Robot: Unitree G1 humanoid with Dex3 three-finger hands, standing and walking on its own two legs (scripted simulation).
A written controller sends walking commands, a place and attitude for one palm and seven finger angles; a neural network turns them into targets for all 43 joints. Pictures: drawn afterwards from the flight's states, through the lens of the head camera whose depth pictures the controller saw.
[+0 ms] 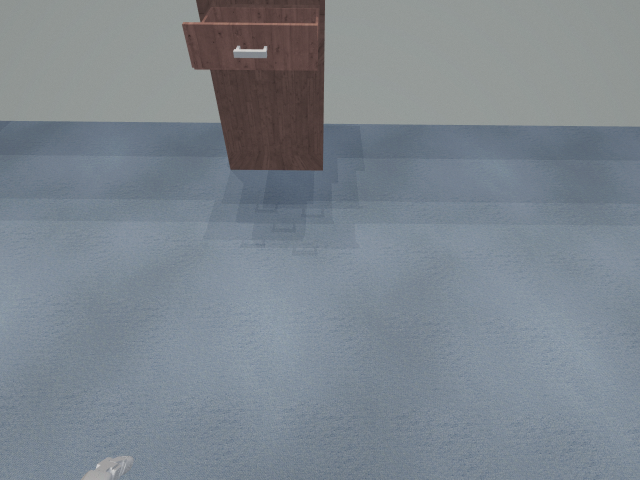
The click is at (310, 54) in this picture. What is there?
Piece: drawer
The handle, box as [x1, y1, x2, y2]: [233, 46, 266, 57]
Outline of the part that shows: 233,51 234,57 266,57 266,46 264,46 263,49 241,49 239,46 237,46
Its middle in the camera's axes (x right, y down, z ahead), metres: -0.23 -0.62 +1.28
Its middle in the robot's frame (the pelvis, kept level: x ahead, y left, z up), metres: +1.36 +0.30 -0.03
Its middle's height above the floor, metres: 0.73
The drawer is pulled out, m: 0.30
